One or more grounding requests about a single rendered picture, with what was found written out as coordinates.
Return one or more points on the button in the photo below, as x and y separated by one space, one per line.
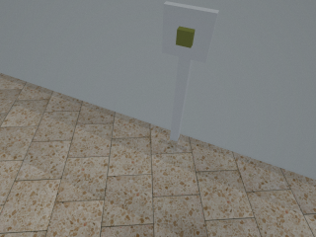
185 37

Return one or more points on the panel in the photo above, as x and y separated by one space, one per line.
203 21

